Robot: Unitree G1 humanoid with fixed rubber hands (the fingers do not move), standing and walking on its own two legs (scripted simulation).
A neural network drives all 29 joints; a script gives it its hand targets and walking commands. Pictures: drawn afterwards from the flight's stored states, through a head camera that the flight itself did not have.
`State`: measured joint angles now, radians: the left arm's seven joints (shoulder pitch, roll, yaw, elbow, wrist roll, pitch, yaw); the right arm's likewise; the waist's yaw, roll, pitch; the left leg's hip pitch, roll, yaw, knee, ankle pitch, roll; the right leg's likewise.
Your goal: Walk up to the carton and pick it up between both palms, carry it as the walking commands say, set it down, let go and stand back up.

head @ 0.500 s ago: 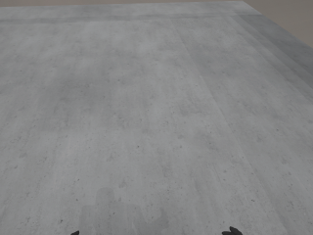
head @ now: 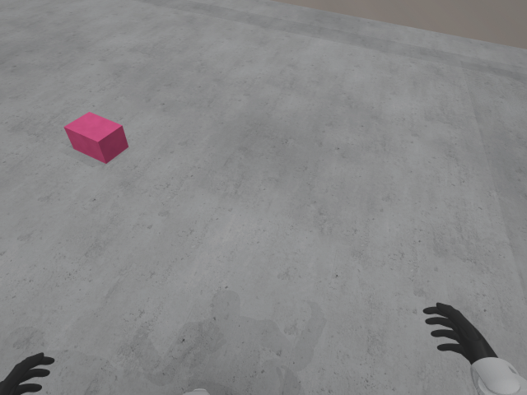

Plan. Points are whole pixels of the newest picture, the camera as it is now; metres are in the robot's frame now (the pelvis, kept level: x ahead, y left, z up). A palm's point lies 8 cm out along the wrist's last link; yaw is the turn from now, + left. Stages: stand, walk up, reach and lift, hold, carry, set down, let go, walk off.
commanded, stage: walk up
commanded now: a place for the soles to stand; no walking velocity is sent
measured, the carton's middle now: (97, 137) +1.48 +0.86 -0.67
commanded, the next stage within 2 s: none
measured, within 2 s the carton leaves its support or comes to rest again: neither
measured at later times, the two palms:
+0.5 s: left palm out of the picture +0.13 +0.38 +0.00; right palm (347, 208) +0.49 -0.18 -0.02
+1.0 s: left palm out of the picture +0.44 +0.52 -0.02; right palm (296, 155) +0.66 -0.08 -0.03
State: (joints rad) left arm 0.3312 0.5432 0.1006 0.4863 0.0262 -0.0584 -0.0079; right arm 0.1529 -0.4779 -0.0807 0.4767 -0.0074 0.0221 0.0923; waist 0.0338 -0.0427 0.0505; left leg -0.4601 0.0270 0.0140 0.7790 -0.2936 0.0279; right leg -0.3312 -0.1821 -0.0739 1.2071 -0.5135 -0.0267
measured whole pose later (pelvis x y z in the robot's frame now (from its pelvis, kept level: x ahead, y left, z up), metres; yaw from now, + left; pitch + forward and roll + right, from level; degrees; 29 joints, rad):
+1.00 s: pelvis +0.44 +0.19 +0.02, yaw +30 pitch -2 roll +1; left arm 0.30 0.47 0.05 0.44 0.02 -0.03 -0.05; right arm 0.44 -0.50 -0.06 0.53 -0.02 -0.05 0.04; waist -0.08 -0.04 0.06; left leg -0.15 -0.02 0.01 0.58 -0.39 0.03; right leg -0.56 -0.12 -0.05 0.74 -0.20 -0.02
